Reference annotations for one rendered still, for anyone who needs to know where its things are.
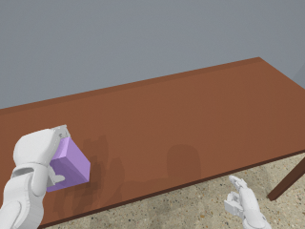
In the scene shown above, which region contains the right robot hand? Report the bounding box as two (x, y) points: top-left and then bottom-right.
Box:
(224, 175), (260, 218)

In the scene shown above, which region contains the sponge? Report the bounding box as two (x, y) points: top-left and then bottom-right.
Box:
(46, 136), (91, 193)

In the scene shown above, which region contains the robot left forearm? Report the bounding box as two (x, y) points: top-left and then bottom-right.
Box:
(0, 163), (50, 229)

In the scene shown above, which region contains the robot right forearm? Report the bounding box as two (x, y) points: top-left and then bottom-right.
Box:
(242, 209), (272, 229)

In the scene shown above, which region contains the table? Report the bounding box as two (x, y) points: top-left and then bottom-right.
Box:
(0, 57), (305, 229)

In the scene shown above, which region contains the left robot hand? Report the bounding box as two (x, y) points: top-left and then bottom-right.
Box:
(13, 124), (71, 188)

